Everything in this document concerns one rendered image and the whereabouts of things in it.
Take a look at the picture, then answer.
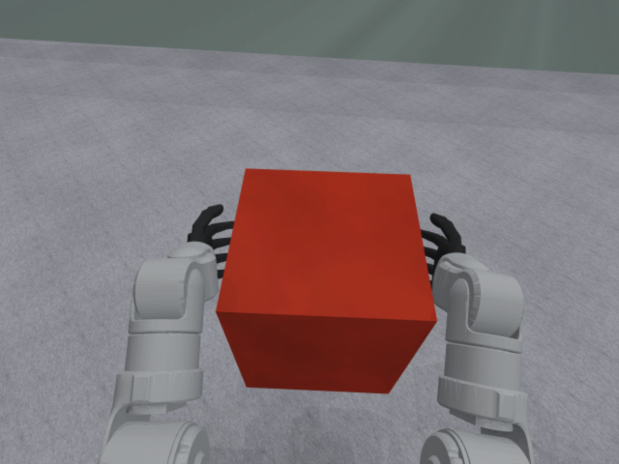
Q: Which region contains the left robot forearm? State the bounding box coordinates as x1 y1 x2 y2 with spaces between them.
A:
97 242 219 464

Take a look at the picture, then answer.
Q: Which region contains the carton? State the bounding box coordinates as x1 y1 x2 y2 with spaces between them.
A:
216 168 437 393

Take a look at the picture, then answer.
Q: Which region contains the robot left upper arm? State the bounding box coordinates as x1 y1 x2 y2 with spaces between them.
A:
100 420 210 464

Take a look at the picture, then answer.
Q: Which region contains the robot right upper arm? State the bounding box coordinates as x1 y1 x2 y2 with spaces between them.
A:
420 428 530 464

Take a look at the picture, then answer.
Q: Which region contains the robot left hand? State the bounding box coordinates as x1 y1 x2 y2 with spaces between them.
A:
188 204 234 279

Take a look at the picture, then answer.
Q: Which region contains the right robot forearm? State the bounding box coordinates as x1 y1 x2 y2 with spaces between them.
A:
432 252 535 464

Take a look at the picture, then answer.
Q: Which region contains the robot right hand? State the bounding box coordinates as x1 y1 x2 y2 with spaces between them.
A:
421 214 466 291

